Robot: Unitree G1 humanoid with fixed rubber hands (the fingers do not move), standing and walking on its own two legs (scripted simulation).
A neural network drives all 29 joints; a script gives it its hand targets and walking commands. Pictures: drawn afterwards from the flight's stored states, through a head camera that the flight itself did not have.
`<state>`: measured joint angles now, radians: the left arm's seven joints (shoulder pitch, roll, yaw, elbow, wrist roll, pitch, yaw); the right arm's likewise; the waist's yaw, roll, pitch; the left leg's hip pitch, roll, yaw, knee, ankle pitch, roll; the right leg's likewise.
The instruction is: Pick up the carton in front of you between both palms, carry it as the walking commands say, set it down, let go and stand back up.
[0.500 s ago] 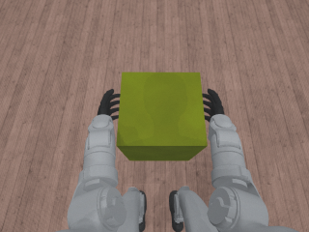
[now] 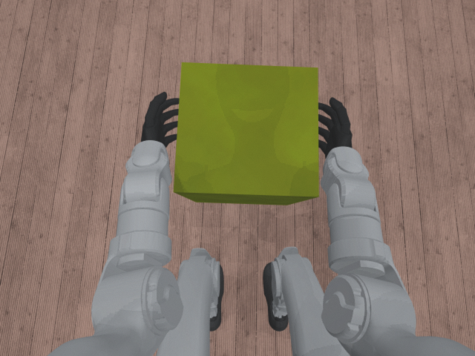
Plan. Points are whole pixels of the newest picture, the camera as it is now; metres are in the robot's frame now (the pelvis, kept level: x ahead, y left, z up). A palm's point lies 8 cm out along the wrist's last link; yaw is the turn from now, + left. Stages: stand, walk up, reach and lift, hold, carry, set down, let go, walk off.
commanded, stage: set down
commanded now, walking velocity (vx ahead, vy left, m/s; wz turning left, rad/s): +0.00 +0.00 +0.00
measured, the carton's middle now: (245, 148) +0.46 +0.00 -0.15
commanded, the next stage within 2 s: none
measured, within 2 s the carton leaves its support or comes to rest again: rests again in 1.32 s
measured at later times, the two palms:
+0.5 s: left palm (170, 145) +0.49 +0.16 -0.24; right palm (304, 153) +0.47 -0.14 -0.24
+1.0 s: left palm (179, 145) +0.54 +0.17 -0.37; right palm (290, 152) +0.51 -0.13 -0.37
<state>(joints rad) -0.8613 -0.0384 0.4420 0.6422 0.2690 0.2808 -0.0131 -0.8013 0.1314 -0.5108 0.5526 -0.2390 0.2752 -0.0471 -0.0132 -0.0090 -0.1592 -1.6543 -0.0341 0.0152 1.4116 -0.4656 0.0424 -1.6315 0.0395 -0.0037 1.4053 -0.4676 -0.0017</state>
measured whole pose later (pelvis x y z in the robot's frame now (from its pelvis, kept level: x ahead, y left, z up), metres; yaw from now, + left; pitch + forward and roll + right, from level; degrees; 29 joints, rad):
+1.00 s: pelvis -0.03 +0.00 -0.21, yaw -2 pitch +40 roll -4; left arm -1.52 0.34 0.13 0.97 0.00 0.27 0.06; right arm -1.38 -0.10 -0.41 0.77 0.02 0.26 -0.19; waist -0.02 -0.04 0.33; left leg -2.27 -0.04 0.01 2.17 -0.59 0.06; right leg -2.21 0.08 -0.03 2.15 -0.64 0.04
